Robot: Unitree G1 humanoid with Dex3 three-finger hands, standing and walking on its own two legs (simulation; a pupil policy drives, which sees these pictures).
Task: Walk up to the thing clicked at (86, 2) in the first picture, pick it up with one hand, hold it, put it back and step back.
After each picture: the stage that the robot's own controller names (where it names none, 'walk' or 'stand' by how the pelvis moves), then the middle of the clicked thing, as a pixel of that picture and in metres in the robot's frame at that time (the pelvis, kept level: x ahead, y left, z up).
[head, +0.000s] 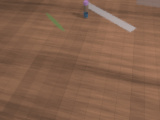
stand; (86, 10) +2.00 -0.02 -0.66
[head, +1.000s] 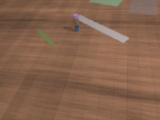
walk; (76, 23) +1.85 +0.23 -0.63
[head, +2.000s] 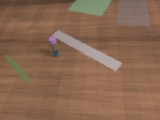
walk; (54, 47) +1.22 +0.40 -0.65
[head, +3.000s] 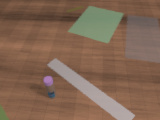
walk; (50, 88) +0.73 +0.32 -0.63
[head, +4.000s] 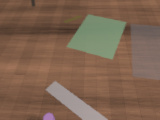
walk; out of the picture +0.44 +0.26 -0.64
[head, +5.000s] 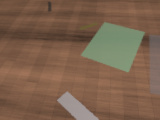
stand; out of the picture +0.35 +0.21 -0.65
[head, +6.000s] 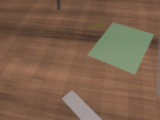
stand; out of the picture +0.35 +0.19 -0.65
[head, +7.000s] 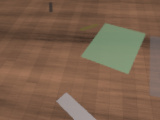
stand; out of the picture +0.34 +0.22 -0.66
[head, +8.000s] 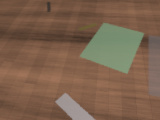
stand; out of the picture +0.33 +0.22 -0.66
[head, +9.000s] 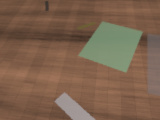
stand; out of the picture +0.33 +0.23 -0.66
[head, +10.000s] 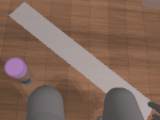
go down; (22, 73) +0.38 +0.27 -0.31
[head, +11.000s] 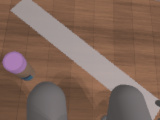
go down; (22, 69) +0.38 +0.29 -0.27
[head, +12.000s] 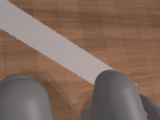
close in; out of the picture +0.36 +0.33 -0.16
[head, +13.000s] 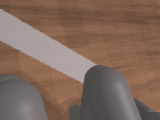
close; out of the picture +0.35 +0.33 -0.15
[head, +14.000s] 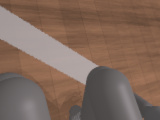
lift; out of the picture +0.33 +0.34 -0.15
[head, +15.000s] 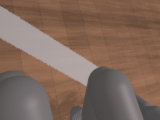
lift; out of the picture +0.31 +0.33 -0.14
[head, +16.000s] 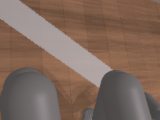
lift; out of the picture +0.24 +0.40 -0.13
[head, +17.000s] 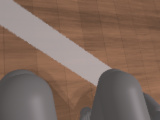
lift; out of the picture +0.26 +0.38 -0.14
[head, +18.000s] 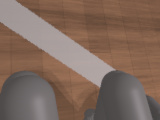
lift; out of the picture +0.26 +0.39 -0.12
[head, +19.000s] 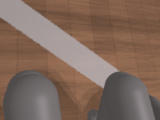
lift; out of the picture +0.26 +0.40 -0.10
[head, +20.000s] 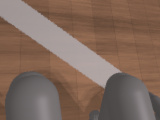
lift; out of the picture +0.26 +0.41 -0.10
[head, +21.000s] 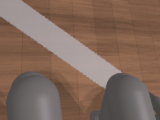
lift; out of the picture +0.26 +0.41 -0.09
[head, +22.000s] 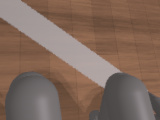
lift; out of the picture +0.27 +0.41 -0.10
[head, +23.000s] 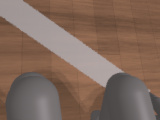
lift; out of the picture +0.27 +0.41 -0.10
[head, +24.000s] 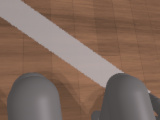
lift; out of the picture +0.27 +0.41 -0.10
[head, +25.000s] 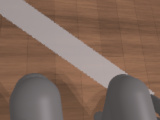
lift; out of the picture +0.28 +0.42 -0.17
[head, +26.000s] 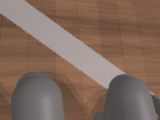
lift; out of the picture +0.27 +0.43 -0.16
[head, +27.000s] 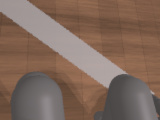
lift; out of the picture +0.27 +0.44 -0.16
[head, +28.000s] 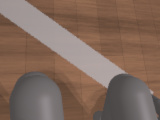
lift; out of the picture +0.27 +0.44 -0.16
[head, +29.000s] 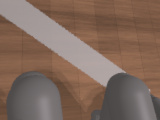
lift; out of the picture +0.26 +0.46 -0.16
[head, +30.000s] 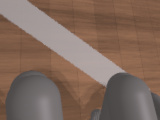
lift; out of the picture +0.26 +0.46 -0.15
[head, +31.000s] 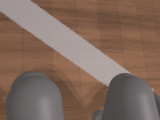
lift; out of the picture +0.26 +0.46 -0.15
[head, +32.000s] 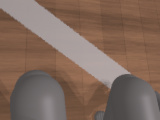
lift; out of the picture +0.25 +0.46 -0.15
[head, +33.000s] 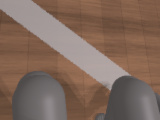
lift; out of the picture +0.25 +0.45 -0.15
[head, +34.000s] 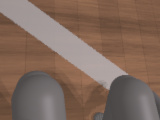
lift; out of the picture +0.25 +0.45 -0.15
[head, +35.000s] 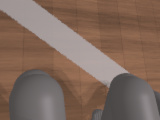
lift; out of the picture +0.25 +0.46 -0.15
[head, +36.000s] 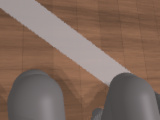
lift; out of the picture +0.25 +0.45 -0.15
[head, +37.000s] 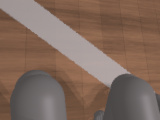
lift; out of the picture +0.25 +0.44 -0.15
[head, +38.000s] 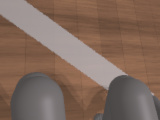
lift; out of the picture +0.26 +0.42 -0.15
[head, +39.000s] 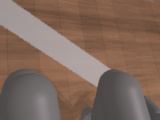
lift; out of the picture +0.26 +0.41 -0.15
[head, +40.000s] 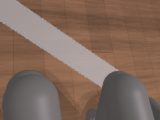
lift; out of the picture +0.25 +0.43 -0.15
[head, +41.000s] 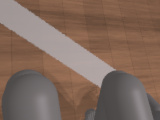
lift; out of the picture +0.25 +0.44 -0.14
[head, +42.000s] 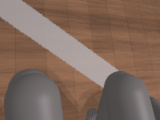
lift; out of the picture +0.24 +0.44 -0.15
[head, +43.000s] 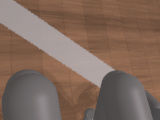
lift; out of the picture +0.25 +0.45 -0.15
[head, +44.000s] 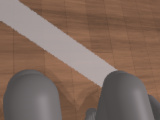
lift; out of the picture +0.25 +0.44 -0.15
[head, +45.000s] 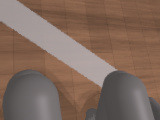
lift; out of the picture +0.25 +0.44 -0.15
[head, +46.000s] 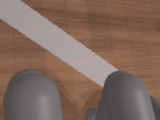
lift; out of the picture +0.25 +0.45 -0.15
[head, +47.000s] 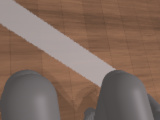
lift; out of the picture +0.25 +0.45 -0.15
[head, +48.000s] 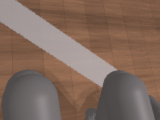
lift; out of the picture +0.25 +0.44 -0.15
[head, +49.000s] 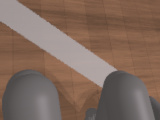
lift; out of the picture +0.25 +0.44 -0.15
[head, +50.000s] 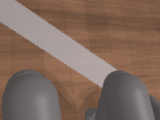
lift; out of the picture +0.25 +0.44 -0.15
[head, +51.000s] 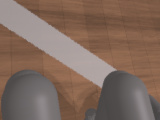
lift; out of the picture +0.25 +0.44 -0.14
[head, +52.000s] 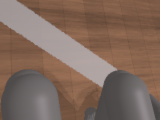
lift; out of the picture +0.25 +0.44 -0.15
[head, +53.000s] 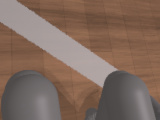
lift; out of the picture +0.26 +0.43 -0.15
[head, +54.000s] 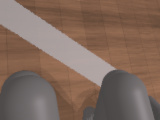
lift; out of the picture +0.27 +0.43 -0.15
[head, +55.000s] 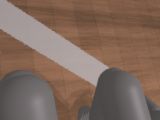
stand; out of the picture +0.32 +0.33 -0.23
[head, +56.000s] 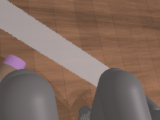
lift; out of the picture +0.29 +0.24 -0.23
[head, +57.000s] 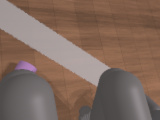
lift; (9, 96) +0.28 +0.21 -0.24
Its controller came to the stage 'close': yes
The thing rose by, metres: 0.08
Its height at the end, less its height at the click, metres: -0.09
